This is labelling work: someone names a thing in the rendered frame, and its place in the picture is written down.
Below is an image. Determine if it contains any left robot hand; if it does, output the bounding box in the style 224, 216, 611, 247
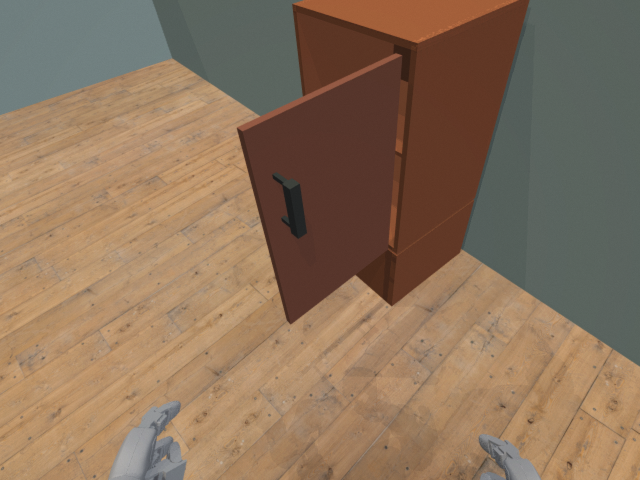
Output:
108, 401, 187, 480

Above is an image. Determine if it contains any cupboard door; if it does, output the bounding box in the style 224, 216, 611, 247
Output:
237, 53, 402, 324

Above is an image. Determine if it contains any handle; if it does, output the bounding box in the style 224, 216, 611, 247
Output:
272, 172, 307, 239

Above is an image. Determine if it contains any right robot hand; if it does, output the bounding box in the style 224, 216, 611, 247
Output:
479, 434, 541, 480

